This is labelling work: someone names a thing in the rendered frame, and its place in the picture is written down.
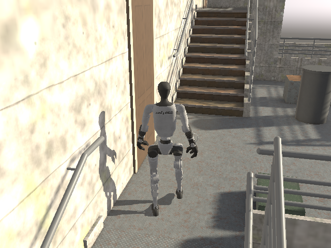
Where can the robot left hand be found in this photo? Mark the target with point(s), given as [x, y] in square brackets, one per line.
[144, 143]

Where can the robot right hand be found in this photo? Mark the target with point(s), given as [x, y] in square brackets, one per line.
[193, 150]

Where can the robot right forearm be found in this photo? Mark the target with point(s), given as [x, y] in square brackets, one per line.
[190, 138]

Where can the right robot shin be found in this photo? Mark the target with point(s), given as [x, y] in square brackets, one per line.
[179, 176]

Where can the robot left thigh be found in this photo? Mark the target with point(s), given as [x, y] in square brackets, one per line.
[153, 162]

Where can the robot right upper arm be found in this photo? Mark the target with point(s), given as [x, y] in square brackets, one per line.
[183, 117]

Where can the robot left forearm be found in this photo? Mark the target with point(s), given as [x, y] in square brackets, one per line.
[141, 135]

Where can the robot left upper arm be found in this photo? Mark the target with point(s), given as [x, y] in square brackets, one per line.
[146, 115]

